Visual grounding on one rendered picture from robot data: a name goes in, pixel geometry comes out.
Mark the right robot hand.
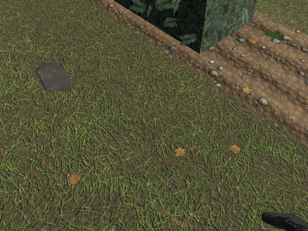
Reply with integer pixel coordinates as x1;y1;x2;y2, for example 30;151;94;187
262;212;308;231

